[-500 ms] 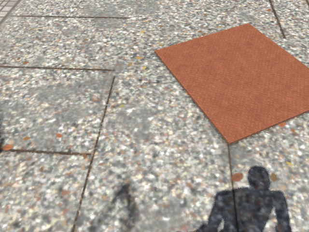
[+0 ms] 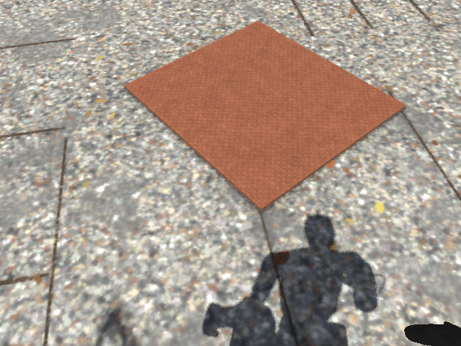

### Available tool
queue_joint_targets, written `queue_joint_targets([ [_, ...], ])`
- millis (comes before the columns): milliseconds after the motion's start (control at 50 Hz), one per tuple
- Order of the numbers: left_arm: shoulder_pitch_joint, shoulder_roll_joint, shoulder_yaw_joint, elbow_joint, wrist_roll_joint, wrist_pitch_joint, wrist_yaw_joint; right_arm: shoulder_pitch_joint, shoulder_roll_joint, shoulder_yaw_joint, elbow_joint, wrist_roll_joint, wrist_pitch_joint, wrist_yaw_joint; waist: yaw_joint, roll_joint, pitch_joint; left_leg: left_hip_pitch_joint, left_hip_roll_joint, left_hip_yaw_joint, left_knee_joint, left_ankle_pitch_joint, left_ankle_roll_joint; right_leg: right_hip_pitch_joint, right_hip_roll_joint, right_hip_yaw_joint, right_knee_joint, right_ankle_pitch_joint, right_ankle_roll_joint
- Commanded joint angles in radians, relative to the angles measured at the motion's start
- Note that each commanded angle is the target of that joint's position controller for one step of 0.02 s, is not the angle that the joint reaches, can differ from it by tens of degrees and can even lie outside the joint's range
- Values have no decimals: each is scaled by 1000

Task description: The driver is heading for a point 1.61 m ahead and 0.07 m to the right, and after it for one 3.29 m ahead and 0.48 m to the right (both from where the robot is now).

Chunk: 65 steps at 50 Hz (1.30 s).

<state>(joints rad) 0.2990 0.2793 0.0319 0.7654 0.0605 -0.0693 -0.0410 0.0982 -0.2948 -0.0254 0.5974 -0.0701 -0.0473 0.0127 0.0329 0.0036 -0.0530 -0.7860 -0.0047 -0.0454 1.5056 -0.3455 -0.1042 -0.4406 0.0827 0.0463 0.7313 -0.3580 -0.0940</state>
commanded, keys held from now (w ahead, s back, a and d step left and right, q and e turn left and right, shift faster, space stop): e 0.36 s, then no key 0.64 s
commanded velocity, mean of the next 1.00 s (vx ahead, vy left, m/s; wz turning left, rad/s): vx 0.00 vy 0.00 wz -0.34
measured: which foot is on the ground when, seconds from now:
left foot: up 0.00-0.26, down 0.28-1.00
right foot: down 0.00-0.30, up 0.32-0.68, down 0.70-1.00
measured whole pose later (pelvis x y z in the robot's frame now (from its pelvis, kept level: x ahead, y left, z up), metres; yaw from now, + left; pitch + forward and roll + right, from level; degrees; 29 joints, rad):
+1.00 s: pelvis -0.04 +0.06 +0.02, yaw -19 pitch +0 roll +1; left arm 0.21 0.20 0.02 0.84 0.00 -0.01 -0.04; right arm 0.19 -0.24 -0.05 0.81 -0.02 -0.05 0.05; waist -0.01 -0.02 0.03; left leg -0.20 0.00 0.12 0.50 -0.31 0.03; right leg -0.31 -0.05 0.01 0.53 -0.23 0.03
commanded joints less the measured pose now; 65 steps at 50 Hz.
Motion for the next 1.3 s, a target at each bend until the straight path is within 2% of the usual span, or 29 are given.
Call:
queue_joint_targets([
  [20,3,122,11,-59,-11,-43,5,57,-83,-10,-88,-5,16,-8,-23,-68,-78,63,-6,5,-1,-86,-26,96,-263,319,-98,666,-216],
  [80,81,123,13,-39,-35,-45,6,-49,7,32,-117,16,40,-37,68,-111,-68,-72,26,-29,-379,-164,-69,325,-293,490,-103,588,-239],
  [140,-21,185,21,-101,-12,-34,-3,72,-33,22,-80,-2,24,-23,8,-119,-96,147,-43,62,-364,-129,-30,153,-238,484,-85,716,-255],
  [220,-5,176,35,-101,-32,-6,6,62,-13,28,-67,52,17,-16,52,-124,-84,175,-27,-7,-670,-201,-18,229,-273,627,-114,729,-271],
  [260,-107,185,33,-128,-23,18,5,193,-10,20,-15,49,9,-3,-22,-86,-118,417,-67,70,-736,95,21,97,-215,580,-77,684,-251],
  [280,-86,169,31,-109,-28,31,-7,203,-42,-1,-10,65,9,0,-54,-78,-93,531,-42,11,-934,209,95,13,-189,576,-106,581,-221],
  [300,-23,91,16,-134,-23,33,-7,252,-160,-37,1,42,-6,-11,-14,75,-154,796,108,-180,-932,720,302,-185,-74,411,31,244,-75],
  [320,-32,28,-2,-169,-22,31,6,334,-225,-73,17,-11,-17,-4,-72,192,-141,1032,376,-492,-1045,985,590,-545,118,200,293,-285,100],
  [340,-83,80,20,-171,-29,25,23,361,-187,-65,31,-51,-18,-1,-113,-27,-85,1033,470,-518,-1077,1049,613,-657,79,209,497,-313,156],
  [400,-10,111,32,-94,4,29,62,57,-4,-4,-15,35,-1,38,25,35,-62,679,271,-198,-1060,983,418,-501,31,160,782,-56,219],
  [440,-8,96,23,-101,19,26,43,10,-29,-12,-30,21,1,38,22,43,-70,570,203,-97,-1100,850,412,-454,44,115,893,62,217],
  [500,31,91,26,-74,-16,10,35,181,-38,-12,40,25,-14,25,-38,43,-12,649,224,-88,-1156,506,414,-548,24,157,840,150,210],
  [560,52,51,19,-25,1,7,8,97,17,17,57,57,-26,60,4,54,14,552,174,-26,-1176,193,322,-433,-73,122,584,234,228],
  [600,39,-2,3,-7,9,31,-41,17,-13,20,56,85,-44,67,17,58,35,407,115,32,-1189,-91,234,-203,-170,-18,233,174,269],
  [640,-31,-37,-16,-21,-4,45,-72,59,-59,23,109,96,-62,78,1,89,75,263,140,-36,-1184,-243,211,29,-148,-75,94,66,284],
  [680,-39,14,-9,-13,-38,32,-65,58,-72,19,127,111,-73,103,19,42,47,382,172,-100,-1118,-132,195,113,-144,-70,-176,201,243],
  [720,-21,60,-11,-33,-58,10,-47,115,-14,29,147,102,-71,116,-9,-3,-42,495,140,-104,-1071,-37,147,207,-189,-3,-244,377,152],
  [740,-124,126,7,-44,-65,5,-44,234,-50,6,149,67,-77,88,-124,-69,4,555,72,5,-1088,6,134,62,-149,-25,-206,211,64],
  [760,-127,93,12,-34,-52,12,-38,108,-125,-23,131,35,-71,67,-63,-37,53,625,48,75,-1032,-1,149,-59,-144,-2,-273,139,59],
  [780,-139,79,8,-35,-60,11,-27,75,-113,-31,113,27,-69,53,-69,-60,37,639,49,77,-1012,43,174,-53,-152,4,-283,164,62],
  [860,-32,17,-1,15,-63,26,-22,129,-12,-27,151,60,-49,51,-41,-44,48,656,26,90,-1056,187,196,21,-146,-14,-295,163,72],
  [960,-52,16,7,26,-61,36,-21,110,-27,-56,160,53,-38,55,-31,-46,25,675,15,100,-1074,245,179,78,-141,-40,-299,223,73],
  [980,-104,-10,0,41,-51,54,31,132,57,-17,177,42,14,21,-65,-20,-85,704,101,71,-1062,301,144,218,-181,13,-243,386,82],
  [1000,-108,-11,0,42,-61,69,54,132,50,-15,177,49,38,7,-53,-20,-63,668,94,67,-1062,295,137,241,-188,21,-235,429,78],
  [1020,-68,10,6,31,-71,51,4,121,-38,-50,173,73,-5,39,-11,-52,111,592,15,98,-1085,211,157,116,-149,-39,-291,298,75],
  [1040,-74,42,15,48,-61,46,-14,117,-71,-63,183,65,-20,52,-22,-52,88,611,12,101,-1099,178,165,113,-137,-44,-300,236,74],
  [1220,-79,14,14,99,-56,51,-9,158,-25,-80,255,58,-29,59,-29,-26,48,679,27,95,-1124,261,169,163,-121,-75,-330,276,75],
  [1240,-154,-3,11,110,-39,64,39,156,47,-45,259,37,16,18,-63,1,-43,705,113,52,-1110,345,144,265,-175,-11,-265,378,72],
  [1300,-157,2,8,145,-58,90,79,143,18,-40,269,51,53,-15,-46,10,16,667,103,46,-1122,322,140,266,-181,-3,-278,383,70],
])
Velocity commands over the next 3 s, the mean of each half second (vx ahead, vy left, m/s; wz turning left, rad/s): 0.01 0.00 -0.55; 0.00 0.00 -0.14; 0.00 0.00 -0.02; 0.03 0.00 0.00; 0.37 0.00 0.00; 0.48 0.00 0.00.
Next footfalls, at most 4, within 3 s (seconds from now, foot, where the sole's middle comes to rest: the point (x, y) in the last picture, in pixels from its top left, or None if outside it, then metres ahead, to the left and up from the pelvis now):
0.28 left None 0.01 0.15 -0.75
0.70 right None -0.01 -0.10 -0.75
2.60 left None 0.44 0.06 -0.93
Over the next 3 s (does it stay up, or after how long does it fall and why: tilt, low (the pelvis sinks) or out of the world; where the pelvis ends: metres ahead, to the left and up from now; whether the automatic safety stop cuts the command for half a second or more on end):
stays up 0.48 -0.09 -0.17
